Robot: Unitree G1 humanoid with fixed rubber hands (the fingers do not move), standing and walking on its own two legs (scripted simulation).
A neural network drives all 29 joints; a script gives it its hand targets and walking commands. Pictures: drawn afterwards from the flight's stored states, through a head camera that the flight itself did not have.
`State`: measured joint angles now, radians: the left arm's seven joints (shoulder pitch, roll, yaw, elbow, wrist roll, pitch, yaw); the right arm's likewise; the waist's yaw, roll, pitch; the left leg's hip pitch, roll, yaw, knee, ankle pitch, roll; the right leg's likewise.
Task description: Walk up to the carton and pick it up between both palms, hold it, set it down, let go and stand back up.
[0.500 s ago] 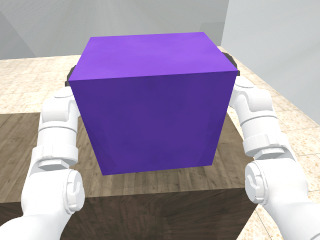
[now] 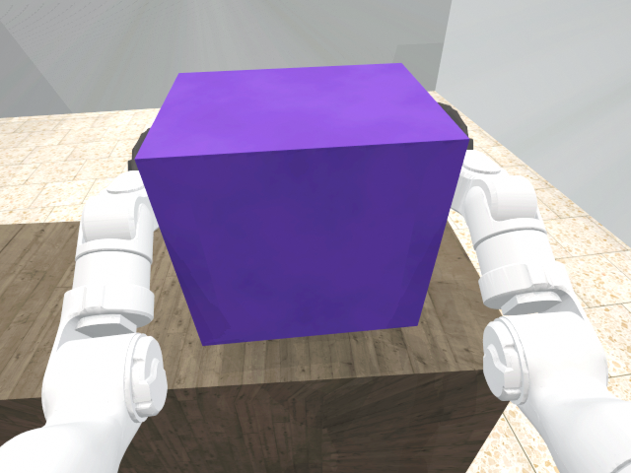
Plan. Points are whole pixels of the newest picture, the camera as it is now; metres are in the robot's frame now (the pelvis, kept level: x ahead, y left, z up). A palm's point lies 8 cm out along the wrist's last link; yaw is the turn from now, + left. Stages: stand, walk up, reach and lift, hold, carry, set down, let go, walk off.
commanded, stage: hold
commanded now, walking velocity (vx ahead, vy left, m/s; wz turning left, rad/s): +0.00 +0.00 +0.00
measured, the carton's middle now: (302, 203) +0.39 +0.02 +0.20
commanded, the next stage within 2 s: set down in 0.56 s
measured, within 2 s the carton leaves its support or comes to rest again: neither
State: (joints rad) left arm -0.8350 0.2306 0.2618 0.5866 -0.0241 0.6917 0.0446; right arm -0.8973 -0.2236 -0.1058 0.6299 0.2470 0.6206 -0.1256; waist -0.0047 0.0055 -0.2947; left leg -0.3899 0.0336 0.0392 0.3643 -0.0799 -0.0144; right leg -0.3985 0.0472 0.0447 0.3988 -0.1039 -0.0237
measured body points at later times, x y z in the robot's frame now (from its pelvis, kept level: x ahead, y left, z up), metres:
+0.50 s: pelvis +0.00 +0.00 +0.00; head -0.07 +0.00 +0.44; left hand +0.40 +0.21 +0.24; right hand +0.40 -0.17 +0.25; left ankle +0.06 +0.13 -0.74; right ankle +0.06 -0.10 -0.74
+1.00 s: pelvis +0.01 +0.00 +0.00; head -0.03 -0.01 +0.45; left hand +0.42 +0.20 +0.22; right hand +0.44 -0.18 +0.24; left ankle +0.06 +0.13 -0.74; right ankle +0.06 -0.10 -0.74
